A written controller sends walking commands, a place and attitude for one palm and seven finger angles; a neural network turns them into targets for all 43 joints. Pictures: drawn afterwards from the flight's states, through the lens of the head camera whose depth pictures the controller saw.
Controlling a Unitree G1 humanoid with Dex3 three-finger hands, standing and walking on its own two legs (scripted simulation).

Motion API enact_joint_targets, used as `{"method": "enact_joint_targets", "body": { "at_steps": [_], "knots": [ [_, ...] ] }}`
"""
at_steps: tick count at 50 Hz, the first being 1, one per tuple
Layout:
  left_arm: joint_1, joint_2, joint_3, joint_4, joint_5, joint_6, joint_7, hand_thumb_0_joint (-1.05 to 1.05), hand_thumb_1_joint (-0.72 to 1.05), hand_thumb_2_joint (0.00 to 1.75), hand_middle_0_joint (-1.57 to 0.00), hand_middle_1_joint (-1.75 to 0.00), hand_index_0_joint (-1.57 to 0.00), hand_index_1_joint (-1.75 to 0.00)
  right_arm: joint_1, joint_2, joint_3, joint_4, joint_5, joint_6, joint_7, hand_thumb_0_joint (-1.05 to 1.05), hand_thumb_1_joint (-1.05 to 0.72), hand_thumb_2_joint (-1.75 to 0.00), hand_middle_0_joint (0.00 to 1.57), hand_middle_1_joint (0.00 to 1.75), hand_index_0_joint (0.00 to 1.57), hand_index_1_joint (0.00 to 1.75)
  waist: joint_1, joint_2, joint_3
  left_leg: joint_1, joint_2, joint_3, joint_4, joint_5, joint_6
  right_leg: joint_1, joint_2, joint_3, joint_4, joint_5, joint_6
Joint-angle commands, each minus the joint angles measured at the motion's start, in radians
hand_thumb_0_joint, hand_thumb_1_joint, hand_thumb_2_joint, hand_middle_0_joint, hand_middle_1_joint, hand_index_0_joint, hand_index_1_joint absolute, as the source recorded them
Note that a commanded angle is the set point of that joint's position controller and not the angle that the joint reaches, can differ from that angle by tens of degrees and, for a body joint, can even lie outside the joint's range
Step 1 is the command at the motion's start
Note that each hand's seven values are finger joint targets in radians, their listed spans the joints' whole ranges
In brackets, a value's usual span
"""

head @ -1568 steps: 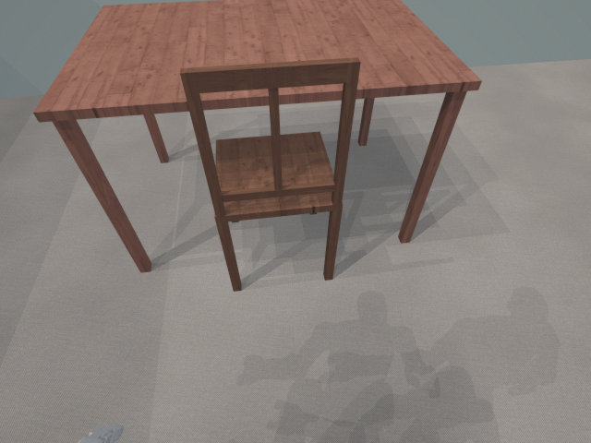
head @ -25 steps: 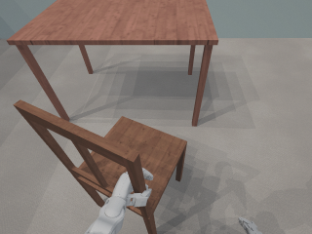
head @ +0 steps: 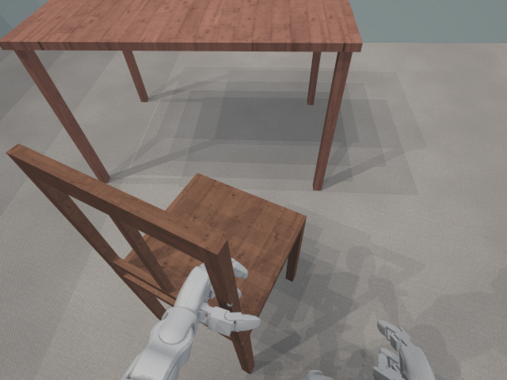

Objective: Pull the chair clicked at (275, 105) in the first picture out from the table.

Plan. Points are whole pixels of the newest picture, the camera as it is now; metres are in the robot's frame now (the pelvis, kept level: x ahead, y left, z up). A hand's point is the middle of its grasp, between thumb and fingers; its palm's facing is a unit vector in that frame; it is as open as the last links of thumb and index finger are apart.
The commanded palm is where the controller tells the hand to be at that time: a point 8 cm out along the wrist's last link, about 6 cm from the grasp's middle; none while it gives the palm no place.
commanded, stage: open the thumb and straighten the fingers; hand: left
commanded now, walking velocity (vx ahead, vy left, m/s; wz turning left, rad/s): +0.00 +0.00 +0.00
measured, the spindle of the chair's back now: (147, 257) +0.35 +0.21 -0.06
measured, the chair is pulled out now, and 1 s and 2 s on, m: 0.62 0.62 0.62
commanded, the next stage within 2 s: draw the fingers out of the gap in 0.44 s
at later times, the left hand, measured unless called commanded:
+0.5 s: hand (218, 303) +0.25 +0.06 -0.04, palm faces -0.28 -0.95 -0.09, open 17.3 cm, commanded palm +0.25 +0.12 -0.02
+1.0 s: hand (205, 356) +0.17 +0.08 -0.03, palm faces -0.26 -0.96 -0.09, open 17.5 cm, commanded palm +0.17 +0.12 -0.02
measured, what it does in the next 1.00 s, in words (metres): stands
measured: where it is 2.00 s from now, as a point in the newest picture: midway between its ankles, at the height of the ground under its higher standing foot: outside the picture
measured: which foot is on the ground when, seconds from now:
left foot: down 0.00-1.00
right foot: down 0.00-1.00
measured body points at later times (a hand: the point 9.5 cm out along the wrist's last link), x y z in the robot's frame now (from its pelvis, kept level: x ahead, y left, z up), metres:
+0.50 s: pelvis +0.01 +0.00 -0.01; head +0.05 -0.02 +0.43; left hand +0.27 +0.11 -0.03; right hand +0.17 -0.23 -0.11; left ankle -0.08 +0.12 -0.71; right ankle +0.07 -0.12 -0.71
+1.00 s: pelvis +0.01 +0.01 -0.03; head +0.04 +0.00 +0.42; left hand +0.18 +0.13 -0.02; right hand +0.20 -0.21 -0.08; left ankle -0.08 +0.12 -0.71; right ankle +0.07 -0.12 -0.71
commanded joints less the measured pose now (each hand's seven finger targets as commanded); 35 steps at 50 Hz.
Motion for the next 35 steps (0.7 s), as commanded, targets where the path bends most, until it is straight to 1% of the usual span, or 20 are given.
{"method": "enact_joint_targets", "body": {
  "at_steps": [1, 2, 3, 4, 9, 10, 11, 12, 14, 15, 18, 21, 23, 26, 27, 28, 29, 31, 34, 35],
  "knots": [
    [-0.180, 0.023, 0.058, -0.217, -0.019, -0.011, 0.005, 0.00, -0.55, 0.20, -0.35, -1.01, -0.35, -1.01, -0.060, -0.105, -0.033, -0.165, 0.003, -0.054, -0.014, 0.00, -0.90, -0.90, 0.20, 0.30, 0.20, 0.30, -0.002, -0.152, -0.206, -0.236, -0.016, -0.011, -0.094, 0.183, 0.012, 0.332, 0.019, 0.022, -0.031, 0.048, -0.019],
    [-0.189, 0.032, 0.066, -0.240, -0.023, -0.006, 0.004, 0.00, -0.55, 0.20, -0.32, -0.94, -0.32, -0.94, -0.061, -0.109, -0.034, -0.171, 0.003, -0.057, -0.018, 0.00, -0.90, -0.90, 0.20, 0.30, 0.20, 0.30, -0.001, -0.151, -0.220, -0.243, -0.018, -0.013, -0.089, 0.186, 0.013, 0.336, 0.020, 0.024, -0.023, 0.052, -0.022],
    [-0.169, 0.029, 0.065, -0.251, -0.023, 0.000, -0.001, 0.00, -0.55, 0.20, -0.30, -0.87, -0.30, -0.87, -0.061, -0.110, -0.034, -0.178, 0.003, -0.058, -0.021, 0.00, -0.90, -0.90, 0.20, 0.30, 0.20, 0.30, 0.006, -0.126, -0.232, -0.238, -0.019, -0.011, -0.086, 0.188, 0.012, 0.333, 0.019, 0.024, -0.017, 0.048, -0.021],
    [-0.186, 0.023, 0.054, -0.270, -0.022, 0.006, -0.006, 0.00, -0.55, 0.20, -0.27, -0.80, -0.27, -0.80, -0.059, -0.110, -0.033, -0.180, 0.002, -0.061, -0.023, 0.00, -0.90, -0.90, 0.20, 0.30, 0.20, 0.30, 0.003, -0.100, -0.239, -0.232, -0.019, -0.012, -0.081, 0.198, 0.010, 0.326, 0.018, 0.021, -0.009, 0.060, -0.023],
    [-0.177, 0.020, 0.044, -0.302, -0.022, 0.034, -0.024, 0.00, -0.55, 0.20, -0.15, -0.43, -0.15, -0.43, -0.042, -0.113, -0.032, -0.189, 0.000, -0.073, -0.033, 0.00, -0.90, -0.90, 0.20, 0.30, 0.20, 0.30, -0.010, -0.115, -0.251, -0.246, -0.020, -0.018, -0.048, 0.216, 0.013, 0.308, 0.021, 0.017, 0.010, 0.079, -0.019],
    [-0.167, 0.029, 0.056, -0.307, -0.020, 0.040, -0.025, 0.00, -0.55, 0.20, -0.13, -0.36, -0.13, -0.36, -0.039, -0.114, -0.032, -0.190, -0.001, -0.075, -0.035, 0.00, -0.90, -0.90, 0.20, 0.30, 0.20, 0.30, -0.003, -0.100, -0.247, -0.249, -0.020, -0.019, -0.047, 0.223, 0.010, 0.301, 0.021, 0.011, 0.018, 0.083, -0.022],
    [-0.189, 0.094, 0.111, -0.342, -0.021, 0.042, -0.024, 0.00, -0.55, 0.20, -0.10, -0.29, -0.10, -0.29, -0.040, -0.118, -0.031, -0.191, 0.000, -0.075, -0.039, 0.00, -0.90, -0.90, 0.20, 0.30, 0.20, 0.30, 0.002, -0.092, -0.265, -0.248, -0.023, -0.016, -0.043, 0.223, 0.013, 0.320, 0.019, 0.019, 0.015, 0.084, -0.019],
    [-0.187, 0.100, 0.113, -0.337, -0.019, 0.050, -0.025, 0.00, -0.55, 0.20, -0.07, -0.22, -0.07, -0.22, -0.041, -0.120, -0.030, -0.190, -0.001, -0.075, -0.043, 0.00, -0.90, -0.90, 0.20, 0.30, 0.20, 0.30, 0.003, -0.085, -0.262, -0.247, -0.024, -0.019, -0.044, 0.229, 0.012, 0.323, 0.020, 0.018, 0.018, 0.091, -0.022],
    [-0.141, 0.048, 0.074, -0.346, -0.019, 0.060, -0.031, 0.00, -0.55, 0.20, -0.02, -0.07, -0.02, -0.07, -0.033, -0.112, -0.028, -0.198, -0.003, -0.081, -0.043, 0.00, -0.90, -0.90, 0.20, 0.30, 0.20, 0.30, -0.001, -0.101, -0.263, -0.239, -0.021, -0.022, -0.039, 0.260, 0.012, 0.322, 0.020, 0.007, 0.028, 0.126, -0.021],
    [-0.133, 0.041, 0.066, -0.348, -0.021, 0.065, -0.033, 0.00, -0.55, 0.20, 0.00, 0.00, 0.00, 0.00, -0.032, -0.111, -0.028, -0.199, -0.003, -0.083, -0.042, 0.00, -0.90, -0.90, 0.20, 0.30, 0.20, 0.30, -0.006, -0.104, -0.255, -0.245, -0.021, -0.021, -0.031, 0.261, 0.013, 0.314, 0.020, 0.008, 0.028, 0.132, -0.020],
    [-0.072, 0.039, 0.070, -0.361, -0.028, 0.079, -0.043, 0.00, -0.55, 0.20, 0.00, 0.00, 0.00, 0.00, -0.028, -0.114, -0.030, -0.210, -0.002, -0.091, -0.043, 0.00, -0.90, -0.90, 0.20, 0.30, 0.20, 0.30, -0.003, -0.129, -0.265, -0.257, -0.021, -0.021, -0.023, 0.274, 0.012, 0.327, 0.019, 0.005, 0.033, 0.157, -0.020],
    [-0.052, 0.019, 0.039, -0.408, -0.023, 0.082, -0.051, 0.00, -0.55, 0.20, 0.00, 0.00, 0.00, 0.00, -0.017, -0.110, -0.032, -0.222, -0.004, -0.101, -0.041, 0.00, -0.90, -0.90, 0.20, 0.30, 0.20, 0.30, -0.008, -0.109, -0.263, -0.251, -0.022, -0.022, -0.011, 0.281, 0.014, 0.310, 0.018, 0.002, 0.039, 0.163, -0.020],
    [-0.052, 0.051, 0.057, -0.420, -0.012, 0.085, -0.050, 0.00, -0.55, 0.20, 0.00, 0.00, 0.00, 0.00, -0.016, -0.116, -0.031, -0.223, -0.006, -0.103, -0.044, 0.00, -0.90, -0.90, 0.20, 0.30, 0.20, 0.30, -0.009, -0.103, -0.257, -0.257, -0.023, -0.023, -0.001, 0.284, 0.014, 0.299, 0.018, 0.002, 0.046, 0.164, -0.021],
    [-0.066, 0.053, 0.049, -0.451, 0.004, 0.083, -0.042, 0.00, -0.55, 0.20, 0.00, 0.00, 0.00, 0.00, -0.007, -0.112, -0.029, -0.227, -0.008, -0.105, -0.046, 0.00, -0.90, -0.90, 0.20, 0.30, 0.20, 0.30, -0.012, -0.089, -0.243, -0.249, -0.024, -0.028, 0.003, 0.281, 0.014, 0.274, 0.019, -0.003, 0.053, 0.143, -0.022],
    [-0.055, 0.127, 0.117, -0.476, 0.008, 0.079, -0.034, 0.00, -0.55, 0.20, 0.00, 0.00, 0.00, 0.00, -0.005, -0.116, -0.032, -0.228, -0.008, -0.106, -0.049, 0.00, -0.90, -0.90, 0.20, 0.30, 0.20, 0.30, 0.002, -0.066, -0.256, -0.246, -0.023, -0.029, 0.003, 0.294, 0.011, 0.285, 0.019, -0.001, 0.060, 0.153, -0.026],
    [0.005, 0.096, 0.090, -0.503, 0.011, 0.077, -0.035, 0.00, -0.55, 0.20, 0.00, 0.00, 0.00, 0.00, -0.012, -0.109, -0.029, -0.240, -0.010, -0.106, -0.048, 0.00, -0.90, -0.90, 0.20, 0.30, 0.20, 0.30, 0.015, -0.043, -0.279, -0.223, -0.024, -0.030, -0.003, 0.322, 0.010, 0.298, 0.019, -0.003, 0.064, 0.165, -0.028],
    [0.036, 0.065, 0.063, -0.508, 0.008, 0.079, -0.034, 0.00, -0.55, 0.20, 0.00, 0.00, 0.00, 0.00, -0.006, -0.102, -0.029, -0.249, -0.010, -0.108, -0.046, 0.00, -0.90, -0.90, 0.20, 0.30, 0.20, 0.30, 0.011, -0.052, -0.281, -0.219, -0.023, -0.029, 0.002, 0.339, 0.010, 0.302, 0.019, -0.005, 0.066, 0.187, -0.028],
    [0.122, 0.055, 0.054, -0.553, 0.007, 0.077, -0.035, 0.00, -0.55, 0.20, 0.00, 0.00, 0.00, 0.00, -0.004, -0.099, -0.033, -0.265, -0.009, -0.112, -0.044, 0.00, -0.90, -0.90, 0.20, 0.30, 0.20, 0.30, 0.019, -0.065, -0.301, -0.220, -0.020, -0.029, 0.007, 0.376, 0.006, 0.321, 0.017, -0.006, 0.074, 0.224, -0.029],
    [0.229, 0.016, 0.004, -0.590, 0.007, 0.086, -0.041, 0.00, -0.55, 0.20, 0.00, 0.00, 0.00, 0.00, 0.002, -0.096, -0.034, -0.286, -0.007, -0.119, -0.039, 0.00, -0.90, -0.90, 0.20, 0.30, 0.20, 0.30, 0.009, -0.089, -0.268, -0.229, -0.017, -0.031, 0.020, 0.381, 0.008, 0.301, 0.020, -0.010, 0.073, 0.231, -0.027],
    [0.257, 0.024, 0.003, -0.604, 0.013, 0.087, -0.043, 0.00, -0.55, 0.20, 0.00, 0.00, 0.00, 0.00, 0.004, -0.099, -0.035, -0.292, -0.007, -0.121, -0.039, 0.00, -0.90, -0.90, 0.20, 0.30, 0.20, 0.30, 0.008, -0.110, -0.244, -0.242, -0.015, -0.038, 0.019, 0.373, 0.008, 0.287, 0.021, -0.015, 0.078, 0.215, -0.028]
  ]
}}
